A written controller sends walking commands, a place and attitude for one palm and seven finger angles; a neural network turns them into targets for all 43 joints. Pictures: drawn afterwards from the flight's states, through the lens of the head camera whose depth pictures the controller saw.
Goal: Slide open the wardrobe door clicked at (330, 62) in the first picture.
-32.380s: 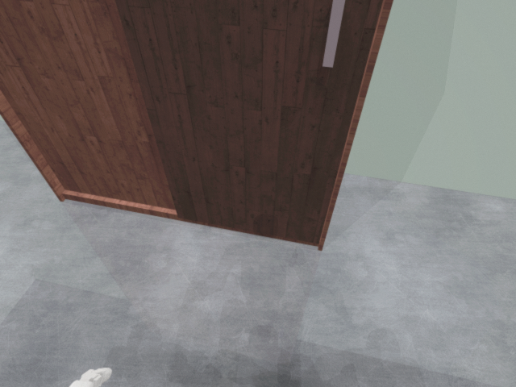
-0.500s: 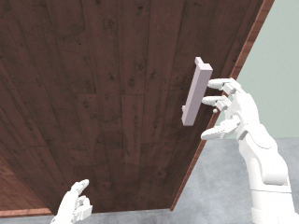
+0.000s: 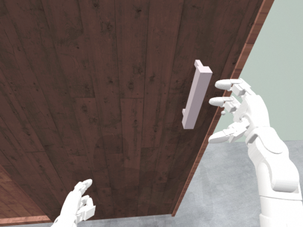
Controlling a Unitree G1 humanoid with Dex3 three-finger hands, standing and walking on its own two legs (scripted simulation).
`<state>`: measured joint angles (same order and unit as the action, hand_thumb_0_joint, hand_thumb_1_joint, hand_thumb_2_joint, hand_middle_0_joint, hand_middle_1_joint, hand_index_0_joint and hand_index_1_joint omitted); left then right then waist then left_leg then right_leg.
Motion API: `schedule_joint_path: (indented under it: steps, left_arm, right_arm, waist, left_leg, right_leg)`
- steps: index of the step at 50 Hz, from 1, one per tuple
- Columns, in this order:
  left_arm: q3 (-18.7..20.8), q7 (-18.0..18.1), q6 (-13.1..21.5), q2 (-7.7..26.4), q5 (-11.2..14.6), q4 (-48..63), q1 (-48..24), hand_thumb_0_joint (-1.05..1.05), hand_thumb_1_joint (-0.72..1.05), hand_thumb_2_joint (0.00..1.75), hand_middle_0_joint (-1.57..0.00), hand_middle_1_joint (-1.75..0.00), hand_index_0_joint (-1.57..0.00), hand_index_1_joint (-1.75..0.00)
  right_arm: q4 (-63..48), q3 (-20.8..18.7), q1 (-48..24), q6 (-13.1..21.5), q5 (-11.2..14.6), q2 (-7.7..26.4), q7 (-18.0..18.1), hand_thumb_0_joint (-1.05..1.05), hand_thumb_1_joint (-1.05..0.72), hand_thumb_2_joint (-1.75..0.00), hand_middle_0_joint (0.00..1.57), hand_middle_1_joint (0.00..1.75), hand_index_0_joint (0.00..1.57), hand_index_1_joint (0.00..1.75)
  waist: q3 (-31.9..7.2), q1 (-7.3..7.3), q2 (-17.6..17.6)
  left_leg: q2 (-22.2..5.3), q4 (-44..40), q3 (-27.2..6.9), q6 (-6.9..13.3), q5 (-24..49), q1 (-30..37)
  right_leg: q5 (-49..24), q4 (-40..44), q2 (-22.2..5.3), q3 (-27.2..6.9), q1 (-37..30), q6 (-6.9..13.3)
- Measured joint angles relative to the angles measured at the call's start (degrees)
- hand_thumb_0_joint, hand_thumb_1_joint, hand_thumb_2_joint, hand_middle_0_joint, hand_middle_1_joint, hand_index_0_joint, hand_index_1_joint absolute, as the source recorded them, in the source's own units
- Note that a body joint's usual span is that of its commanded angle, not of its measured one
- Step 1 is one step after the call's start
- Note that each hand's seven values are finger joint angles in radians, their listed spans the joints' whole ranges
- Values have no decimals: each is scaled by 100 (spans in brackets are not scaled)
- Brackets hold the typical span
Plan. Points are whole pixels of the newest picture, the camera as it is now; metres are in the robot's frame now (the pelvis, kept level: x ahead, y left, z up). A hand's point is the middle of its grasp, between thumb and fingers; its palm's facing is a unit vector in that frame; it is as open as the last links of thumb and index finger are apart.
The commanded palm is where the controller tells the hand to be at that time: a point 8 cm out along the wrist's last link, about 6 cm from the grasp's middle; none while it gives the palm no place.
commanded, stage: move the hooked fingers beside the handle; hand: right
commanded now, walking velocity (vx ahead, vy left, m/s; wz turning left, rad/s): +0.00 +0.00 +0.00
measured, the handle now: (192, 95) +0.38 -0.07 +0.21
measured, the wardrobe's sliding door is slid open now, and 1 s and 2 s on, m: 0.00 0.00 0.00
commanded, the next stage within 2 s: none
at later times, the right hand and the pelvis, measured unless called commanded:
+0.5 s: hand (228, 111) +0.33 -0.15 +0.21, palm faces -0.08 +1.00 -0.05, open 14.0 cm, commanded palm +0.31 -0.20 +0.21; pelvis -0.01 +0.00 +0.00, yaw +0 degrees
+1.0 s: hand (224, 111) +0.34 -0.14 +0.20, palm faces -0.10 +0.99 -0.05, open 14.0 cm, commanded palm +0.32 -0.19 +0.21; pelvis +0.00 +0.00 +0.00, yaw +0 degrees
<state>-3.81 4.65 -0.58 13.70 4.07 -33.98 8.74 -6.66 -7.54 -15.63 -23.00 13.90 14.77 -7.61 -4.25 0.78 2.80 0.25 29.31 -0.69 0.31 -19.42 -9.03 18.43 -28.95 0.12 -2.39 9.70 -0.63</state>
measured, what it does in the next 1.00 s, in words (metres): stands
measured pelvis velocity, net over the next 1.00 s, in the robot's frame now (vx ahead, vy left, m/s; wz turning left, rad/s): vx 0.00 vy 0.00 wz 0.00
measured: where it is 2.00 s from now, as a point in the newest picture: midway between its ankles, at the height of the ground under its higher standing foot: outside the picture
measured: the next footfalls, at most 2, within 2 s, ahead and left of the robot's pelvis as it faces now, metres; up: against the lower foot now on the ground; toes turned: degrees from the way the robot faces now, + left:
none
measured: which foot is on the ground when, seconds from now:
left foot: down 0.00-1.00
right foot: down 0.00-1.00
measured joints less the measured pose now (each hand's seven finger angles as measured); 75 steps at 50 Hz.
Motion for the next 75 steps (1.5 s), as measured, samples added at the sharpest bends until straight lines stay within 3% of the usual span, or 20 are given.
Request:
schedule_joint_path:
  steps: [10, 19, 26, 37, 45, 59, 67, 75]
  left_arm:
    - [5, 45, -26, 57, 37, -23, -31, 1, 90, 90, -20, -30, -20, -30]
    - [6, 61, 55, 42, 29, -68, 48, 1, 90, 90, -20, -30, -20, -30]
    - [31, 46, 20, 73, 59, -52, 112, 1, 90, 90, -20, -30, -20, -30]
    - [56, 86, 241, 69, 39, -86, 121, 1, 90, 90, -20, -30, -20, -30]
    - [10, 52, 42, 38, 62, -53, -9, 1, 90, 90, -20, -30, -20, -30]
    - [28, 56, 131, 29, 10, -23, 92, 1, 90, 90, -20, -30, -20, -30]
    - [41, 11, 34, 54, 47, 11, 84, 1, 90, 90, -20, -30, -20, -30]
    - [73, 56, 212, 78, 29, 20, 62, 1, 90, 90, -20, -30, -20, -30]
  right_arm:
    - [335, -90, -193, -95, 39, 96, -160, -1, 51, -30, 30, 120, 30, 120]
    - [420, -173, -283, 114, 60, 147, -164, -1, 51, -30, 31, 120, 30, 120]
    - [580, -296, -225, 41, 73, 204, -232, -1, 50, -30, 31, 120, 30, 120]
    - [109, -132, -63, 291, 101, 105, -235, -1, 51, -30, 30, 120, 30, 120]
    - [607, -219, -464, -51, 66, 104, -173, -1, 51, -30, 33, 122, 30, 120]
    - [190, -88, -77, 178, 25, 70, -136, -1, 50, -30, 31, 120, 30, 120]
    - [142, -315, 79, -22, 66, 164, -204, -1, 50, -30, 31, 120, 30, 120]
    - [-497, 37, 499, 89, 64, -13, -191, -1, 51, -30, 30, 120, 30, 120]
  waist:
    - [27, -14, 43]
    - [48, -49, -4]
    - [1, -77, 21]
    - [57, -19, 9]
    - [31, -27, 19]
    - [37, -51, 8]
    - [-50, -48, 36]
    - [9, 33, 45]
  left_leg:
    - [1, -14, 32, 1, 44, -40]
    - [11, -26, 13, 8, 64, -45]
    - [20, -45, -3, 1, 76, -68]
    - [-11, -34, 8, -19, 46, -25]
    - [-16, -14, 20, -22, 52, -122]
    - [-14, -17, -9, -23, 0, -43]
    - [3, -54, -11, -19, 10, -23]
    - [-40, 10, 33, -31, -16, -7]
  right_leg:
    - [-39, -13, 0, -30, 63, -1]
    - [-61, 16, -13, -10, 51, -9]
    - [-52, 11, -23, 8, 78, -4]
    - [-29, -5, 8, 0, 46, 15]
    - [-35, -33, 13, -10, 150, 19]
    - [24, -19, 8, 22, 54, 23]
    - [29, -4, -10, 27, 42, 16]
    - [21, -44, 34, -15, 35, 28]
